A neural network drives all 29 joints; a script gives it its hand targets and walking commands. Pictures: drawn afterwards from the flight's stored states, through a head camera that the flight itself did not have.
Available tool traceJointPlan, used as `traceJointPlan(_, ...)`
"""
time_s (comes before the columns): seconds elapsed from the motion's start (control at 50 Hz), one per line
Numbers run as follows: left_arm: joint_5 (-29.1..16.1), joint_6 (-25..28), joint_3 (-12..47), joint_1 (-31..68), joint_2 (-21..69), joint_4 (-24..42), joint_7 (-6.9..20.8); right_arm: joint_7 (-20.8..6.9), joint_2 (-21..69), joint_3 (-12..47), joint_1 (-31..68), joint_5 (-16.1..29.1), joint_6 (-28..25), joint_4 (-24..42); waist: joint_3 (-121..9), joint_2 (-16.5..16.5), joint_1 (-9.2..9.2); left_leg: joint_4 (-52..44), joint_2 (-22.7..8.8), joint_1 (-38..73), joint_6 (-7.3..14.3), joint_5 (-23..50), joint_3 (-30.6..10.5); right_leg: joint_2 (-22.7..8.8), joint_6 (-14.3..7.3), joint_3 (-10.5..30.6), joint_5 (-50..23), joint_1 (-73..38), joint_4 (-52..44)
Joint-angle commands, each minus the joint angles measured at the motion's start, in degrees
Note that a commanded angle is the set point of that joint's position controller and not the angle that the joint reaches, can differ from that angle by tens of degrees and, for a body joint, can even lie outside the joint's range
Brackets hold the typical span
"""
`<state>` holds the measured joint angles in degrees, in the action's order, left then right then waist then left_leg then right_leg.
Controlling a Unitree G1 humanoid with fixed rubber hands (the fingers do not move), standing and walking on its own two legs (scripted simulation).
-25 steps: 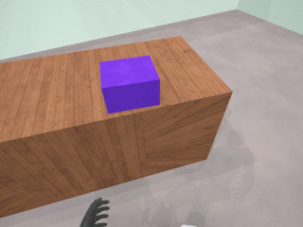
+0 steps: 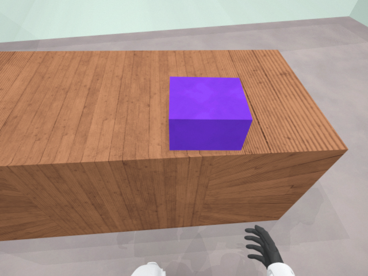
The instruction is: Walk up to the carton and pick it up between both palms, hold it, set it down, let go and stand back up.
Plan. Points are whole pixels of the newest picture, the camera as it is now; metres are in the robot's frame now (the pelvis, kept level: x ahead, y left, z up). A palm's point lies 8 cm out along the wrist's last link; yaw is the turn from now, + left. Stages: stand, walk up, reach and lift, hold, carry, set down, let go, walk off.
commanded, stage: walk up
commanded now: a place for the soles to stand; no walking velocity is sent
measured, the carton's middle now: (205, 113) +0.60 -0.03 -0.02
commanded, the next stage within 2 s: none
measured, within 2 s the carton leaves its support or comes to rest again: neither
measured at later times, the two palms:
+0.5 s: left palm (114, 271) +0.15 +0.17 -0.08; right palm out of the picture +0.09 -0.26 -0.10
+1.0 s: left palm out of the picture +0.09 +0.18 -0.10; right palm out of the picture +0.11 -0.25 -0.09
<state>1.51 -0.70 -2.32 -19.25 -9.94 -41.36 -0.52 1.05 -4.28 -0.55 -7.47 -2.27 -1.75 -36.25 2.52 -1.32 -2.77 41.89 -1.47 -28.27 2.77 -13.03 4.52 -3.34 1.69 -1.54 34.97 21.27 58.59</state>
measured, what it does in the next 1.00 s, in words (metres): steps on the spot: right foot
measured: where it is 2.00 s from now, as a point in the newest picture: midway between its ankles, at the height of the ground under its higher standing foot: outside the picture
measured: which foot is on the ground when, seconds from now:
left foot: down 0.00-1.00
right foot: up 0.00-0.24, down 0.26-1.00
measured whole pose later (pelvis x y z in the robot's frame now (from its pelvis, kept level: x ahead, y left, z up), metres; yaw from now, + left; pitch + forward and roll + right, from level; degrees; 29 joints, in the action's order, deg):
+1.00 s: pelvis +0.03 -0.04 +0.03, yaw +0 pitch -1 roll +0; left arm 2.4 0.3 -2.1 -19.8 -9.0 -43.0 1.9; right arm 0.7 -5.1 -1.2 -18.5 -1.2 -1.3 -43.9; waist -1.7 -2.1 0.2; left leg 30.0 0.1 -15.2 -0.2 -13.5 -1.7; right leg 0.7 -3.1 -8.0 20.9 11.6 31.5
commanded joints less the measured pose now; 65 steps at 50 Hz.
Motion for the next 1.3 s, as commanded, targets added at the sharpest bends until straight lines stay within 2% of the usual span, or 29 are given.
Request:
traceJointPlan(0.0, 0.8, 0.0, -0.2, -2.2, -2.7, 7.1, -0.8, 1.8, -8.5, -3.0, -0.6, 0.2, -0.5, 7.4, -9.0, 11.8, 1.6, -22.6, -17.8, 15.3, 10.9, 0.7, -23.8, 0.4, 0.1, 3.1, 1.5, 10.1, 6.4)
traceJointPlan(0.02, 0.7, 0.1, -0.2, -1.0, -3.1, 6.3, -0.8, 1.6, -6.8, -2.5, 0.1, 0.7, -0.5, 7.4, -9.3, 10.8, 2.86, -22.4, -15.8, 14.0, 10.3, 2.4, -19.0, 0.3, 0.4, 2.8, 0.1, 8.5, 6.4)
traceJointPlan(0.08, 0.6, -0.9, 0.0, 2.3, -2.2, 7.5, -1.0, 1.7, -8.1, -3.4, -0.4, 0.0, -0.7, 6.4, -6.9, 10.5, 3.04, -22.7, -17.6, 11.2, 11.7, 5.3, -19.3, 0.4, 0.9, 1.8, -1.8, 9.0, 5.4)
traceJointPlan(0.16, -0.5, -0.4, 0.6, 3.7, -1.0, 8.2, -0.5, 1.4, -8.7, -4.0, 3.1, 0.2, -0.3, 6.7, -9.7, 11.1, 2.41, -19.7, -15.7, 11.3, 10.2, 4.5, -14.9, 0.6, 0.1, 0.2, -4.4, 3.3, -8.5)
traceJointPlan(0.2, -0.3, -0.1, 0.4, 0.0, -0.4, 7.2, 0.1, 1.1, -10.3, -4.3, 3.8, 0.7, 0.5, 6.0, -11.7, 11.5, -0.35, -17.5, -13.4, 4.8, 5.9, -0.1, -11.1, 1.9, -1.3, -2.1, -14.7, -8.4, -20.9)
traceJointPlan(0.22, -0.3, 0.2, -0.2, -3.4, -0.1, 6.3, 0.4, 0.8, -9.8, -4.2, 1.5, 0.6, 1.2, 4.2, -11.0, 6.4, -0.86, -12.4, -10.9, 1.8, 3.3, -5.2, -8.2, 2.2, -2.7, -0.8, -18.0, -13.9, -28.3)
traceJointPlan(0.24, 0.0, 0.7, -1.0, -2.0, -4.0, 7.1, 0.5, 0.5, -7.2, -3.4, 1.5, 1.2, 1.4, 5.2, -9.5, -2.7, -0.6, -6.9, -7.7, -3.0, 0.0, -9.6, -5.4, -3.5, -5.0, 8.8, -17.2, -14.0, -32.2)
traceJointPlan(0.26, 0.0, 0.8, -1.7, 4.2, -8.5, 9.7, 0.5, 0.5, -6.0, -3.0, 2.5, 1.8, 2.0, 6.0, -5.0, -12.5, 1.16, -1.6, -0.3, -3.4, -4.2, -15.4, 1.0, -11.6, -9.3, 23.0, -7.6, -1.9, -40.6)
traceJointPlan(0.28, -0.4, 1.0, -2.2, 8.9, -9.0, 11.2, 0.3, 0.7, -7.6, -3.4, 4.0, 1.2, 2.4, 6.7, 0.2, -9.9, 1.14, 5.6, -0.4, 2.6, -3.9, -16.8, -3.1, -13.8, -12.8, 28.3, -2.0, 11.4, -44.9)
traceJointPlan(0.3, 0.2, 1.4, -1.1, 11.8, -5.8, 11.9, -0.1, 0.2, -6.8, -2.5, 3.1, 0.7, 2.5, 5.2, 0.1, -2.7, 2.86, 7.8, -0.2, 5.2, -3.3, -16.6, -4.1, -12.0, -12.9, 23.5, -5.5, 9.4, -44.9)
traceJointPlan(0.32, 0.2, 1.6, -0.9, 13.0, -5.1, 11.9, -0.5, -0.2, -5.8, -2.2, 0.7, 0.4, 2.1, 3.8, -0.8, -2.6, 3.56, 5.8, 0.0, 3.4, -2.5, -14.4, -3.6, -11.5, -11.7, 18.9, -14.1, 3.8, -42.1)
traceJointPlan(0.4, 0.0, 2.1, -0.7, 12.4, -4.1, 11.1, -0.2, 0.0, -5.1, -1.5, -5.2, 0.9, 0.8, 1.3, -5.5, -9.0, 4.39, -5.4, -0.3, 10.2, -1.6, -5.4, -2.8, -7.1, -8.5, 10.4, -22.9, -1.6, -36.8)
traceJointPlan(0.44, -0.6, 2.1, 0.1, 10.9, -1.4, 10.2, 0.3, -0.2, -7.0, -2.0, -6.6, 0.6, -0.3, 1.0, -7.3, -4.0, 4.17, -13.9, -2.5, 15.7, -0.7, 3.0, -6.9, -5.9, -6.9, 8.4, -24.8, -2.6, -33.9)
traceJointPlan(0.48, -0.8, 1.7, -0.1, 8.5, -1.1, 8.8, 0.7, -0.7, -7.9, -1.8, -2.4, 0.8, -0.4, 1.6, -4.3, 3.9, 1.54, -19.3, -4.2, 8.5, 0.4, -6.4, -12.4, -0.7, -5.0, 5.1, -13.3, -6.6, -34.7)
traceJointPlan(0.64, -0.6, 3.1, 0.2, 6.5, -2.7, 5.5, 1.0, -1.7, -6.5, -1.6, -8.0, 1.2, -1.0, -0.7, -4.5, 3.5, 3.68, -19.0, -2.0, 14.4, -0.8, -0.3, -10.0, -3.2, -5.3, 6.6, -15.8, -7.7, -38.7)
traceJointPlan(0.66, -0.9, 3.2, 0.2, 6.2, -2.3, 5.3, 1.3, -1.7, -6.5, -1.6, -8.1, 1.3, -1.1, -1.1, -4.4, 1.1, 3.18, -19.0, -2.1, 13.7, -1.0, 0.7, -10.3, -2.3, -4.4, 5.0, -16.2, -8.5, -38.9)
traceJointPlan(0.82, -0.7, 3.3, 0.0, 2.7, -1.5, 3.7, 1.1, -0.9, -6.9, -1.4, -7.1, 1.3, -0.8, -2.4, -2.0, 1.1, 2.55, -18.3, -2.3, 14.4, -0.8, 2.6, -10.4, -2.1, -4.4, 4.5, -19.2, -6.4, -40.0)
traceJointPlan(0.84, -0.7, 3.2, -0.3, 3.2, -2.6, 3.5, 0.9, -1.0, -6.2, -1.3, -8.3, 1.3, -0.6, -2.3, -0.4, -0.8, 3.75, -18.7, -2.1, 13.2, -1.0, 2.4, -10.5, -2.6, -4.7, 4.3, -17.8, -6.4, -40.6)
traceJointPlan(0.86, -0.6, 3.3, -0.5, 2.4, -2.6, 3.5, 0.9, -0.9, -6.3, -1.1, -8.3, 1.3, -0.7, -2.6, -1.5, 2.3, 3.4, -18.1, -1.8, 15.0, -1.0, 2.7, -9.4, -3.1, -4.7, 5.5, -18.1, -6.5, -41.0)
traceJointPlan(0.88, -0.8, 3.3, -0.6, 2.3, -3.0, 3.2, 0.9, -1.0, -5.5, -1.1, -7.6, 1.5, -0.7, -3.0, -1.3, 1.0, 3.23, -18.4, -1.9, 14.8, -0.9, 4.5, -10.1, -2.5, -4.7, 4.6, -19.4, -6.8, -40.3)
traceJointPlan(0.9, 0.6, 3.1, -1.5, 3.0, -5.5, 4.5, 1.9, -0.3, -6.5, -2.0, -13.1, 1.4, -1.0, -3.7, -3.3, -2.6, 4.0, -19.0, -3.4, 16.2, 0.2, -4.5, -14.4, -0.1, -4.5, -0.7, -9.8, -7.3, -36.8)
traceJointPlan(0.96, 1.8, 2.0, -1.1, 3.5, -3.1, 6.9, 3.1, 1.1, -11.3, -4.6, -16.0, 0.6, -0.5, -3.5, 0.1, 8.1, 4.99, -27.3, -13.2, 18.6, 6.3, -25.0, -31.5, 3.1, -4.1, -3.1, -5.0, 5.4, -23.7)
traceJointPlan(0.98, 2.8, 1.8, -0.9, 4.3, -2.4, 8.0, 3.2, 1.7, -12.3, -5.3, -16.0, 0.7, -0.3, -3.5, 2.2, 9.3, 5.2, -28.2, -17.0, 18.9, 8.2, -25.0, -36.0, 1.8, -4.1, -2.5, -7.2, 9.0, -19.8)
traceJointPlan(1.02, 2.4, 1.6, -0.4, 3.8, -2.0, 8.7, 3.2, 2.7, -11.2, -5.3, -15.1, 0.8, -0.3, -2.8, 2.6, 10.1, 5.03, -27.6, -16.4, 19.5, 8.1, -15.8, -34.1, 1.0, -4.0, 0.0, -7.0, 9.8, -18.8)
traceJointPlan(1.06, 2.2, 1.9, -0.6, 0.4, -3.0, 8.9, 3.2, 2.8, -10.4, -5.4, -11.6, 1.1, -0.3, -1.5, 0.4, 11.8, 2.41, -25.8, -15.3, 13.6, 6.4, -16.5, -30.9, -0.6, -4.4, 1.4, -8.5, 4.4, -19.1)
traceJointPlan(1.1, 1.3, 2.3, -0.6, -5.5, -2.9, 6.5, 2.9, 1.9, -8.5, -4.5, -5.7, 1.5, 0.3, -0.6, 0.1, 10.0, -1.67, -19.5, -8.1, 1.0, 0.7, -15.9, -20.3, -0.4, -4.4, 2.6, -17.3, -11.7, -32.3)
traceJointPlan(1.14, 1.0, 2.9, -2.0, -7.7, -9.5, 5.6, 1.8, 0.4, -4.1, -2.6, -4.5, 1.4, 1.4, 0.5, 3.8, -6.1, -2.43, 0.6, 4.0, -11.1, -5.6, -16.6, -4.3, -14.4, -7.6, 24.9, 2.1, -13.5, -48.9)
traceJointPlan(1.16, 0.0, 2.6, -2.4, -4.9, -7.7, 6.5, 0.6, 1.0, -5.5, -2.3, -5.9, -0.7, 0.8, 0.9, 6.7, -1.7, -0.41, 5.3, 2.5, -7.7, -5.3, -18.8, -8.4, -18.6, -8.0, 26.1, -0.6, -9.2, -50.9)
traceJointPlan(1.28, 1.3, 3.1, -1.5, -3.8, -5.3, 7.1, -1.3, 1.7, -4.0, -1.9, -8.7, -0.5, 1.0, -1.9, -0.5, -2.5, 1.44, 11.3, 0.2, -3.6, -3.9, -12.7, -6.9, -13.5, -6.4, 7.4, -50.9, -17.7, -39.3)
